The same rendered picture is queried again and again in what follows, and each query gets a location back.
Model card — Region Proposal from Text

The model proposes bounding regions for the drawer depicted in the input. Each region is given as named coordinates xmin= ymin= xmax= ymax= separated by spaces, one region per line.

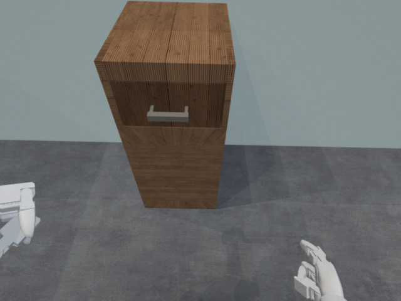
xmin=110 ymin=80 xmax=224 ymax=128

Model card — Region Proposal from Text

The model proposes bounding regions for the robot left hand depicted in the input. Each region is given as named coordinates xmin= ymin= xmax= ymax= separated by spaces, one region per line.
xmin=0 ymin=182 xmax=40 ymax=259

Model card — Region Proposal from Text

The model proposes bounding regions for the robot right hand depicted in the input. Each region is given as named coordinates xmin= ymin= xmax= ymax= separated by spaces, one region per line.
xmin=294 ymin=240 xmax=344 ymax=301

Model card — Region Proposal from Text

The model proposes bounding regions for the cabinet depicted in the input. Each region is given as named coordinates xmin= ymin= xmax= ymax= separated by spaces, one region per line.
xmin=94 ymin=1 xmax=236 ymax=209

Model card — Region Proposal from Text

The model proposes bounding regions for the handle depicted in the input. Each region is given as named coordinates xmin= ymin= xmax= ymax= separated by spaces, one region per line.
xmin=147 ymin=105 xmax=189 ymax=122

